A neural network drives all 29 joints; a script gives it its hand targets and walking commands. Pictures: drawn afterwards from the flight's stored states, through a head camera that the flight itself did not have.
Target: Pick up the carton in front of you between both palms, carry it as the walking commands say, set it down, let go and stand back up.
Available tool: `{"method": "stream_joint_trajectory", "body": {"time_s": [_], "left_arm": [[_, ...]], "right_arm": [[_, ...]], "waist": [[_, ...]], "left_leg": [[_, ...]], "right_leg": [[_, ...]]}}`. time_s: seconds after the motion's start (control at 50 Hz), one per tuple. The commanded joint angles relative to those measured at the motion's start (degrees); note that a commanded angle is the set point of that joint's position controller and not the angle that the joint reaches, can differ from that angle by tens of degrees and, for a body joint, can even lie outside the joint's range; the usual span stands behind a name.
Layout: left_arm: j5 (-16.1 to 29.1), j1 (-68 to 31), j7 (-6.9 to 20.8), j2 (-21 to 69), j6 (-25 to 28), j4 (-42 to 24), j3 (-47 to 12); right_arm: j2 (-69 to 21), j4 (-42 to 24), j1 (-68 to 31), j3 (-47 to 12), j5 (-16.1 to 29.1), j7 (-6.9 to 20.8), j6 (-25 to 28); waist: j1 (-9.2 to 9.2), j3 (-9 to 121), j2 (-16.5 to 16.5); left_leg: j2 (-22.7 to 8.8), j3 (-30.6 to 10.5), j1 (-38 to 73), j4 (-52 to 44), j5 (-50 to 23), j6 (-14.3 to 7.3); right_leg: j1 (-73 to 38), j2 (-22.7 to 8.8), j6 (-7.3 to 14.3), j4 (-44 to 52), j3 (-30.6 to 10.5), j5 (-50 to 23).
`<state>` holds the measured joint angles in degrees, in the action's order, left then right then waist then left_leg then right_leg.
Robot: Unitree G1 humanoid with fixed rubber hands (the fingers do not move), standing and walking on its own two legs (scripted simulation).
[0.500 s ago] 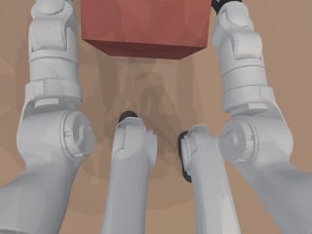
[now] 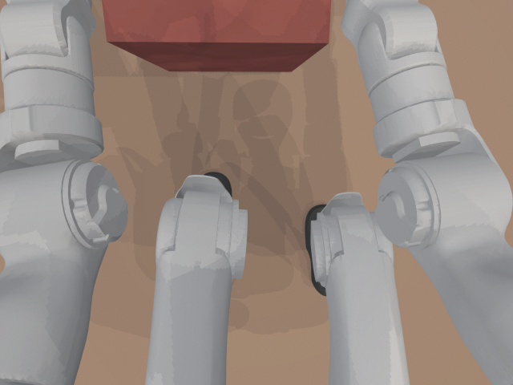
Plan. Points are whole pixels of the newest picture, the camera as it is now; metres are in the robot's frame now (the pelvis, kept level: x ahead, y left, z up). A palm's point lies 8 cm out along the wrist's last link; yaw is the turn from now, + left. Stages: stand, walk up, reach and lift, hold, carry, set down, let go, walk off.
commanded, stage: set down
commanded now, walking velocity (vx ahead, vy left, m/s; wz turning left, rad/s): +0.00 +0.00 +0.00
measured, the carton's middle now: out of the picture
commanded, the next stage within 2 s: none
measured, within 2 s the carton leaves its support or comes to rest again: rests again in 0.86 s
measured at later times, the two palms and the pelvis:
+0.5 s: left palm out of the picture +0.50 +0.29 -0.19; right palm out of the picture +0.56 -0.02 -0.19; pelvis -0.02 -0.01 -0.02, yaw +0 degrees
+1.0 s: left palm out of the picture +0.49 +0.31 -0.22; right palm out of the picture +0.56 -0.03 -0.22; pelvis -0.01 +0.00 -0.02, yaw +0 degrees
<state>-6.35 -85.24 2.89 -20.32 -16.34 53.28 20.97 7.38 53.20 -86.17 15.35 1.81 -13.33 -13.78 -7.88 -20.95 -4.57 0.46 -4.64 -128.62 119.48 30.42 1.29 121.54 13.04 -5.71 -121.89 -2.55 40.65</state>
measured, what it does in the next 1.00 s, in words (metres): stands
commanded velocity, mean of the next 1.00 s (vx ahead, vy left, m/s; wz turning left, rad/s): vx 0.00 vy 0.00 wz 0.00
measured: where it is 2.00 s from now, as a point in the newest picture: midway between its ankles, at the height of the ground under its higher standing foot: (267, 251)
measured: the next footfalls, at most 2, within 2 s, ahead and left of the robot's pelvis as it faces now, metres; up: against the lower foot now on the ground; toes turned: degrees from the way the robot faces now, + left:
none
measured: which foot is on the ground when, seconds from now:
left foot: down 0.00-1.00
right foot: down 0.00-1.00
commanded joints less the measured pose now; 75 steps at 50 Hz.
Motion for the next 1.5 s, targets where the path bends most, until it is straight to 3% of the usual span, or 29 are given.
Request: {"method": "stream_joint_trajectory", "body": {"time_s": [0.0,0.2,0.48,0.74,0.78,0.82,0.86,0.88,0.9,0.96,1.04,1.12,1.18,1.28,1.38,1.48], "left_arm": [[6.46,-28.71,15.06,45.57,1.33,-3.33,-17.48],[5.73,-30.73,14.85,39.77,2.07,-1.01,-15.13],[0.28,-24.25,16.54,33.53,1.25,5.74,-8.79],[-3.57,-18.17,16.56,27.84,1.1,8.97,-4.42],[-3.82,-16.99,15.82,25.35,1.81,9.4,-3.36],[-4.26,-14.42,13.68,17.08,3.27,10.24,-0.38],[-4.8,-11.5,8.25,-1.68,6.44,10.27,4.74],[-3.52,-13.27,4.84,-12.22,8.52,8.61,5.4],[-1.48,-16.47,2.2,-16.21,10.22,7.42,4.81],[5.02,-22.07,-1.18,-19.5,13.48,7.76,1.38],[12.06,-22.46,-0.47,-19.76,13.9,10.25,-4.13],[14.9,-21.36,0.96,-20.48,12.48,11.8,-6.98],[14.59,-22.51,0.81,-21.74,11.26,9.73,-6.84],[13.23,-25.52,-0.73,-23.34,7.31,0.84,-6.37],[10.76,-23.59,-0.9,-19.41,4.35,1.44,-6.08],[8.02,-19.57,0.21,-14.42,4.2,1.95,-5.12]], "right_arm": [[-48.67,-7.52,-36.56,-19.79,5.64,15.09,1.97],[-44.12,-4.93,-38.52,-18.44,5.93,15.28,2.28],[-35.72,2.3,-32.6,-12.88,2.22,16.34,1.77],[-29.3,5.01,-25.59,-9.87,-1.19,15.87,1.45],[-26.8,4.32,-24.67,-9.69,-1.38,15.19,1.86],[-19.4,3.5,-22.16,-8.64,-1.53,13.31,2.52],[-0.34,1.92,-17.05,-5.32,-2.38,8.81,4.06],[9.06,1.05,-15.7,-4.59,-2.02,6.03,5.22],[11.7,0.8,-17.83,-5.37,-0.49,4.43,5.86],[14.44,1.07,-22.12,-9.1,5.11,3.31,6.99],[13.3,0.73,-22.2,-12.17,8.53,3.97,6.55],[13.09,-1.31,-21.25,-11.77,8.67,4.19,5.05],[13.25,-4.74,-22.43,-11.1,8.52,3.61,4.1],[14.85,-12.42,-24.49,-9.08,7.91,1.17,0.9],[14.53,-7.37,-20.09,-3.74,3.88,1.37,-1.97],[12.38,-3.57,-16.14,1.16,-0.65,3.25,-1.35]], "waist": [[-6.27,66.26,-2.68],[-7.48,58.6,-4.67],[-6.32,41.59,-5.47],[-5.35,33.92,-4.76],[-5.43,34.51,-4.34],[-5.66,35.56,-3.68],[-5.59,38.31,-2.29],[-5.67,41.7,-1.36],[-5.89,46.07,-0.55],[-5.92,54.6,0.5],[-5.15,60.29,-0.47],[-4.26,62.89,-0.32],[-4.16,68.07,1.1],[-3.84,84.05,4.61],[-1.18,75.66,7.06],[0.98,70.07,8.08]], "left_leg": [[2.79,6.41,44.69,-5.16,-31.03,-2.37],[2.0,6.3,38.97,-5.09,-22.05,-3.01],[1.3,5.41,30.2,-5.11,-11.67,-4.01],[1.61,5.48,29.94,-4.43,-10.84,-3.94],[1.47,5.66,31.11,-3.99,-12.16,-3.5],[1.07,5.89,33.13,-3.54,-14.07,-2.89],[0.41,5.83,36.51,-3.44,-16.74,-2.08],[0.16,5.53,38.79,-3.45,-19.26,-1.61],[0.21,4.99,41.15,-3.15,-22.99,-1.57],[-0.15,3.31,45.33,-1.92,-31.85,-1.61],[-0.96,3.15,44.79,-2.06,-33.03,-1.29],[-1.22,3.84,46.11,-3.08,-29.31,-1.51],[-1.11,4.73,51.19,-4.17,-28.15,-1.68],[0.07,7.06,64.8,-7.86,-29.74,-1.3],[0.95,7.49,61.73,-13.55,-23.83,-0.68],[1.23,6.66,58.68,-18.16,-23.38,0.17]], "right_leg": [[-16.34,-0.59,3.08,9.25,7.3,-20.23],[-17.17,-1.24,3.57,8.05,6.87,-15.08],[-13.64,-2.13,4.01,8.02,6.02,-8.73],[-14.33,-2.44,3.1,7.56,5.8,-8.94],[-15.32,-2.71,2.62,7.3,5.89,-9.98],[-16.65,-3.21,1.95,7.09,6.07,-11.02],[-18.11,-4.07,1.11,6.65,6.04,-12.71],[-19.3,-4.33,1.02,6.21,5.74,-14.73],[-19.84,-4.38,0.92,5.62,5.42,-17.25],[-18.18,-5.34,1.01,4.23,5.28,-22.3],[-21.61,-6.22,1.87,3.44,5.54,-24.26],[-22.46,-6.1,2.25,4.27,6.58,-20.58],[-23.07,-5.5,2.21,5.75,7.61,-18.1],[-27.14,-4.01,2.34,10.23,9.57,-15.96],[-21.41,-3.93,3.1,15.99,9.78,-11.09],[-16.49,-4.09,3.16,20.82,9.78,-11.11]]}}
